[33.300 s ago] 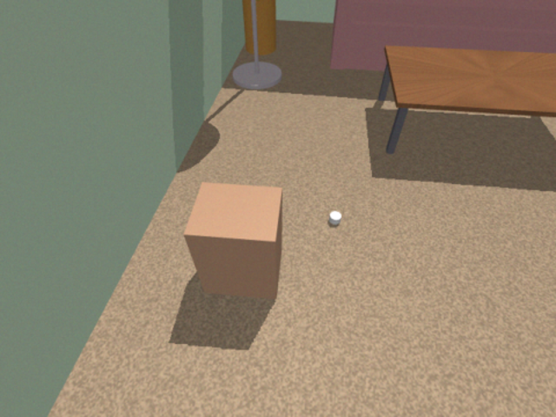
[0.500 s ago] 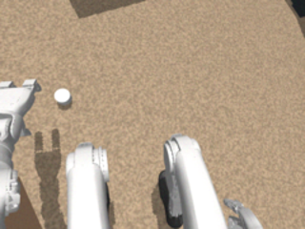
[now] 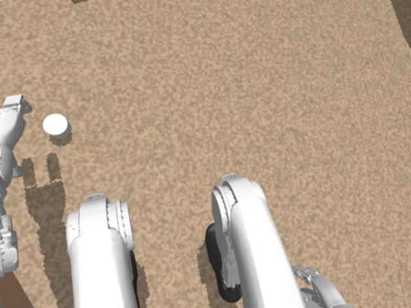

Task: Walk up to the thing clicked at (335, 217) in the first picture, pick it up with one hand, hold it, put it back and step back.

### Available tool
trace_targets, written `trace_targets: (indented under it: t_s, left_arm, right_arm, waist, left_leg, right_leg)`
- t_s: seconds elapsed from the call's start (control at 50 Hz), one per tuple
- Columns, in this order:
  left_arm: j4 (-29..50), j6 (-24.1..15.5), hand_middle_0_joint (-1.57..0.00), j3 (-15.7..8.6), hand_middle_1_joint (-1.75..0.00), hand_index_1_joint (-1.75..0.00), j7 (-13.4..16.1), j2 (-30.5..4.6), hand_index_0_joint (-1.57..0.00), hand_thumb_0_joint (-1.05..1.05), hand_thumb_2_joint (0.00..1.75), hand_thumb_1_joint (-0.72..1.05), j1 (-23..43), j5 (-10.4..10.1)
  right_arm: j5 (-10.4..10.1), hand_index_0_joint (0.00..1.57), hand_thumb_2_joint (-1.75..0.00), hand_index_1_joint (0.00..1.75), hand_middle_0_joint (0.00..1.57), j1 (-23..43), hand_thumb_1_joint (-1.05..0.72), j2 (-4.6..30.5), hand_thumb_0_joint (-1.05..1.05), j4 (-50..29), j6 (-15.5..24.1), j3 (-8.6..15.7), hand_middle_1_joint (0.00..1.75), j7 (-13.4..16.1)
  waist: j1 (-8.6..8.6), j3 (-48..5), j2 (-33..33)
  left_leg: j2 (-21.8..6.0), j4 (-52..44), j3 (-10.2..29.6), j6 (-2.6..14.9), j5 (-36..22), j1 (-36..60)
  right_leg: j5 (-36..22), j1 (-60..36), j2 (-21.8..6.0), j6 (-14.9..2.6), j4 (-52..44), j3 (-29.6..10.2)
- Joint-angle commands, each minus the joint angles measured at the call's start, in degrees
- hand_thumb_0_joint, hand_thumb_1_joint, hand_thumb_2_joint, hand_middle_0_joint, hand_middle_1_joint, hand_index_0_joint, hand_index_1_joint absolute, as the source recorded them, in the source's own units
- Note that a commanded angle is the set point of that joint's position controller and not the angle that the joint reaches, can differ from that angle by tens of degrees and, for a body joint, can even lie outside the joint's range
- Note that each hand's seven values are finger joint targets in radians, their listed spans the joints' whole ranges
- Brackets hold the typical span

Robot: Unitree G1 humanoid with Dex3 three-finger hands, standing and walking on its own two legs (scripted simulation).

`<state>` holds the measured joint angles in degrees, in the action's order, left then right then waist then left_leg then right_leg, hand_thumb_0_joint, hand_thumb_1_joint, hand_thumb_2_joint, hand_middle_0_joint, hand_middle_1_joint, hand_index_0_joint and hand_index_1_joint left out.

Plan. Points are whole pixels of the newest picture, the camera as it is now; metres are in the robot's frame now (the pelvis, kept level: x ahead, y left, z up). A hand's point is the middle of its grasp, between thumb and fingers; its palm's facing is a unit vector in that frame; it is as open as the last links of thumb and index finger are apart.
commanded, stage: rise first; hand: left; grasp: from above
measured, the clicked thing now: (57, 126) +0.51 +0.29 -0.31
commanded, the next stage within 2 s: approach in 1.72 s
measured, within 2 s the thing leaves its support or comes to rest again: neither
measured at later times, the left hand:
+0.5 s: hand (16, 141) +0.44 +0.33 -0.19, palm faces -0.44 -0.09 -0.89, open 14.0 cm
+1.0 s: hand (18, 134) +0.46 +0.33 -0.20, palm faces -0.45 -0.09 -0.89, open 14.1 cm
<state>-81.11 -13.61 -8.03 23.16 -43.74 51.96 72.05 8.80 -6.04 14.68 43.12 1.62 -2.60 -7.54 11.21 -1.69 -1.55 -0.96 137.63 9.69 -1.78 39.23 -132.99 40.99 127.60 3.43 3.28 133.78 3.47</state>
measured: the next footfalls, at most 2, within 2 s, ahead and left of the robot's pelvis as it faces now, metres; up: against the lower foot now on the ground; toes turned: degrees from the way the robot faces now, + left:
none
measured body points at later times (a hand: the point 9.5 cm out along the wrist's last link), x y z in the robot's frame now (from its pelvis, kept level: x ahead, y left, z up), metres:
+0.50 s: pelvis +0.00 +0.00 -0.01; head +0.24 +0.09 +0.36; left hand +0.46 +0.33 -0.14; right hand +0.07 -0.27 -0.11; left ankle +0.07 +0.14 -0.30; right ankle +0.09 -0.13 -0.30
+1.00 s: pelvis +0.00 +0.00 -0.02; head +0.25 +0.09 +0.34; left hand +0.48 +0.33 -0.15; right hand +0.05 -0.27 -0.11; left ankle +0.07 +0.14 -0.30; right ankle +0.09 -0.13 -0.30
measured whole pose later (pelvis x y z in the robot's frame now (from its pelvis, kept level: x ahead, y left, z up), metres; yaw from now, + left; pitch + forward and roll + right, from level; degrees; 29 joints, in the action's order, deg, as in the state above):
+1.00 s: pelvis +0.00 +0.00 -0.02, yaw -2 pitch +32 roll -10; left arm -87.1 -13.8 -7.1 23.4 -50.7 57.6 73.2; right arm 10.6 -7.1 15.8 41.4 2.1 -8.1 -8.0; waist 15.5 1.4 -3.1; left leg -0.5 141.3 11.8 -1.6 39.0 -135.2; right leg 40.3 128.6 3.9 3.8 135.7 5.1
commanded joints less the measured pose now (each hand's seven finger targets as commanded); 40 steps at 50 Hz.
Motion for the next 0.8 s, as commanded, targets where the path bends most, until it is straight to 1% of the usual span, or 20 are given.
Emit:
trace_targets:
  t_s: [0.0,0.02,0.08,0.18,0.2,0.24,0.28,0.32,0.38,0.44,0.46,0.48,0.54,0.56,0.6,0.62,0.68,0.7,0.74,0.78]
  left_arm:
    - [8.24,-0.51,-0.14,-1.82,-0.93,-0.94,1.51,-16.16,-0.13,0.00,0.95,-0.48,15.62,-0.95]
    - [8.05,-0.59,-0.13,-2.01,-0.95,-0.95,1.48,-16.68,-0.13,0.00,0.95,-0.48,15.29,-1.08]
    - [7.38,-0.69,-0.11,-1.54,-0.97,-0.97,1.53,-15.93,-0.11,0.00,0.97,-0.51,15.53,-0.74]
    - [7.04,-1.11,-0.10,-2.02,-0.98,-0.98,1.96,-17.06,-0.10,0.00,0.98,-0.52,15.90,-0.72]
    - [6.31,-1.14,-0.10,-1.97,-0.94,-0.98,2.07,-16.90,-0.07,0.00,1.06,-0.60,15.44,-0.60]
    - [6.48,-1.14,-0.10,-1.35,-0.97,-0.98,2.30,-17.22,-0.09,0.00,1.00,-0.54,17.80,-0.10]
    - [6.69,-1.37,-0.12,-1.92,-0.94,-0.95,2.65,-18.70,-0.11,0.00,0.99,-0.52,19.03,0.32]
    - [4.83,-1.25,-0.10,-1.52,-0.97,-0.97,2.97,-17.96,-0.10,0.00,0.99,-0.53,18.42,0.03]
    - [3.65,-1.11,-0.09,-0.35,-0.99,-1.00,3.03,-17.77,-0.08,0.00,1.01,-0.54,19.13,0.73]
    - [3.61,-0.65,-0.10,-0.88,-0.98,-0.99,3.16,-18.59,-0.09,0.00,1.01,-0.54,19.09,0.75]
    - [2.51,-0.39,-0.10,-0.36,-0.98,-0.99,3.08,-18.43,-0.10,0.00,1.00,-0.53,18.96,0.52]
    - [3.95,-0.49,-0.10,-0.31,-0.98,-0.99,3.11,-18.06,-0.09,0.00,1.00,-0.53,20.07,0.46]
    - [3.99,-0.10,-0.10,-0.65,-0.98,-0.99,2.95,-19.29,-0.09,0.00,1.00,-0.53,19.97,0.40]
    - [3.44,0.04,-0.09,-0.52,-0.99,-0.99,2.85,-18.85,-0.09,0.00,0.99,-0.52,19.93,0.11]
    - [1.80,0.24,-0.09,0.42,-1.01,-1.00,2.60,-18.25,-0.09,0.00,0.99,-0.53,20.13,0.06]
    - [2.78,0.05,-0.09,-0.34,-1.00,-1.00,2.64,-19.41,-0.08,0.00,1.00,-0.53,21.21,0.03]
    - [2.93,0.11,-0.09,-0.64,-1.00,-1.00,2.51,-20.31,-0.08,0.00,1.00,-0.54,20.93,0.34]
    - [2.55,-0.01,-0.08,-0.03,-1.01,-1.01,2.39,-20.23,-0.08,0.00,1.01,-0.55,20.94,0.39]
    - [2.27,-0.08,-0.08,-0.37,-1.02,-1.02,2.35,-20.43,-0.08,0.00,1.00,-0.54,21.19,0.16]
    - [1.51,-0.25,-0.09,-0.25,-1.00,-1.00,2.20,-20.54,-0.09,0.00,1.00,-0.54,20.73,0.10]
  right_arm:
    - [-0.04,0.20,-0.90,0.30,0.20,-11.40,-0.90,13.69,0.00,-0.47,0.29,3.69,0.30,0.67]
    - [-0.31,0.20,-0.90,0.30,0.20,-11.05,-0.90,13.55,0.00,-0.59,0.26,3.80,0.30,0.71]
    - [0.03,0.20,-0.90,0.30,0.20,-11.47,-0.90,14.20,0.00,-0.52,0.09,3.62,0.30,0.54]
    - [0.24,0.20,-0.90,0.30,0.20,-11.63,-0.90,14.46,0.00,-0.45,-0.07,3.11,0.30,0.43]
    - [0.49,0.20,-0.90,0.30,0.20,-11.56,-0.91,14.42,0.00,-0.45,-0.01,2.87,0.30,0.35]
    - [0.55,0.20,-0.90,0.30,0.20,-12.06,-0.90,14.78,0.00,-0.39,0.07,2.54,0.30,0.25]
    - [0.55,0.20,-0.90,0.30,0.20,-11.86,-0.90,14.93,0.00,-0.43,0.00,2.36,0.30,0.37]
    - [0.69,0.20,-0.90,0.30,0.20,-11.37,-0.90,15.19,0.00,-0.33,0.13,2.28,0.30,0.48]
    - [0.88,0.20,-0.90,0.30,0.20,-10.95,-0.90,15.26,0.00,-0.39,0.37,1.98,0.30,0.63]
    - [1.13,0.20,-0.90,0.30,0.20,-11.23,-0.90,15.38,0.00,-0.59,0.48,1.60,0.30,0.57]
    - [0.98,0.20,-0.90,0.30,0.20,-11.19,-0.90,15.45,0.00,-0.59,0.63,1.61,0.30,0.57]
    - [1.06,0.20,-0.90,0.30,0.20,-11.66,-0.90,15.49,0.00,-0.49,0.54,1.53,0.30,0.63]
    - [1.03,0.20,-0.90,0.30,0.20,-11.51,-0.90,15.58,0.00,-0.69,0.54,1.22,0.30,0.69]
    - [1.06,0.20,-0.90,0.30,0.20,-11.64,-0.90,15.79,0.00,-0.89,0.52,1.27,0.30,0.65]
    - [1.04,0.20,-0.90,0.30,0.20,-11.44,-0.90,15.86,0.00,-0.84,0.65,1.06,0.30,0.63]
    - [1.05,0.20,-0.90,0.30,0.20,-11.44,-0.90,16.12,0.00,-0.93,0.64,0.96,0.30,0.65]
    - [1.26,0.20,-0.90,0.30,0.20,-11.84,-0.90,16.19,0.00,-1.02,0.60,0.52,0.30,0.60]
    - [1.12,0.20,-0.90,0.30,0.20,-11.84,-0.90,15.92,0.00,-0.97,0.50,0.30,0.30,0.57]
    - [1.24,0.20,-0.90,0.30,0.20,-12.18,-0.90,16.22,0.00,-1.24,0.62,0.14,0.30,0.50]
    - [1.41,0.20,-0.90,0.30,0.20,-11.94,-0.90,16.24,0.00,-1.31,0.65,-0.14,0.30,0.62]
  waist:
    - [-0.43,-40.30,16.09]
    - [-1.16,-40.47,16.92]
    - [0.23,-39.55,16.65]
    - [0.16,-39.16,16.51]
    - [0.52,-38.75,17.15]
    - [1.59,-38.61,16.84]
    - [1.58,-39.62,17.32]
    - [1.33,-38.30,17.92]
    - [2.05,-36.45,18.43]
    - [1.93,-37.49,19.23]
    - [2.15,-36.31,18.31]
    - [2.62,-37.28,18.31]
    - [2.25,-38.15,19.32]
    - [2.68,-38.15,19.07]
    - [3.37,-36.06,18.68]
    - [3.39,-36.23,19.29]
    - [3.06,-37.36,19.86]
    - [3.17,-37.71,19.40]
    - [3.91,-35.79,19.41]
    - [3.73,-35.82,18.97]
  left_leg:
    - [0.22,-12.20,-6.87,3.34,-11.03,29.78]
    - [0.10,-12.50,-6.65,3.16,-11.22,30.89]
    - [0.04,-12.22,-6.18,3.03,-11.40,30.93]
    - [0.08,-11.46,-6.43,3.16,-11.17,29.54]
    - [0.08,-11.25,-6.46,3.13,-11.36,29.31]
    - [-0.03,-10.98,-6.14,3.20,-11.39,29.10]
    - [-0.04,-10.47,-6.13,3.21,-11.75,29.08]
    - [-0.05,-11.07,-5.82,3.00,-10.09,29.57]
    - [-0.02,-10.91,-5.88,3.01,-8.30,28.55]
    - [0.03,-10.83,-5.91,2.90,-9.56,29.50]
    - [0.06,-10.68,-5.94,3.11,-9.00,28.42]
    - [0.03,-10.63,-5.88,3.05,-9.39,28.73]
    - [0.01,-10.50,-5.79,2.95,-10.48,29.56]
    - [-0.01,-10.43,-5.57,2.97,-10.77,29.63]
    - [-0.09,-10.43,-5.34,2.96,-10.01,29.07]
    - [-0.04,-10.83,-5.20,2.89,-9.51,28.93]
    - [-0.07,-10.13,-5.44,2.93,-11.22,29.40]
    - [-0.08,-9.86,-5.40,3.01,-11.39,28.84]
    - [-0.04,-10.13,-5.27,3.02,-10.46,28.26]
    - [-0.03,-9.96,-5.27,3.07,-10.01,27.90]
  right_leg:
    - [-14.31,-18.75,0.60,-4.84,-13.20,5.68]
    - [-14.21,-18.02,0.65,-5.09,-12.82,5.81]
    - [-14.44,-17.20,0.74,-5.10,-12.35,6.46]
    - [-14.62,-17.93,0.90,-4.87,-12.48,6.31]
    - [-14.81,-18.07,0.91,-4.84,-12.35,6.36]
    - [-15.09,-17.75,0.95,-4.81,-12.08,6.66]
    - [-15.51,-18.06,1.07,-4.69,-11.90,6.62]
    - [-13.66,-15.51,1.06,-4.99,-11.44,7.01]
    - [-12.31,-14.72,1.24,-5.07,-11.91,7.09]
    - [-13.39,-15.62,1.14,-5.01,-11.60,7.11]
    - [-13.10,-15.22,1.12,-4.95,-11.86,7.06]
    - [-13.57,-16.13,1.10,-4.84,-11.93,7.19]
    - [-14.53,-16.33,1.12,-4.88,-11.33,7.26]
    - [-14.78,-16.08,1.04,-4.82,-11.19,7.41]
    - [-14.18,-14.83,1.03,-4.87,-11.12,7.58]
    - [-13.70,-14.80,0.98,-4.93,-11.12,7.70]
    - [-15.48,-16.35,1.07,-4.76,-11.22,7.52]
    - [-15.74,-16.82,1.22,-4.79,-11.07,7.41]
    - [-14.92,-16.25,1.02,-4.71,-11.23,7.67]
    - [-14.56,-16.41,1.08,-4.70,-11.23,7.68]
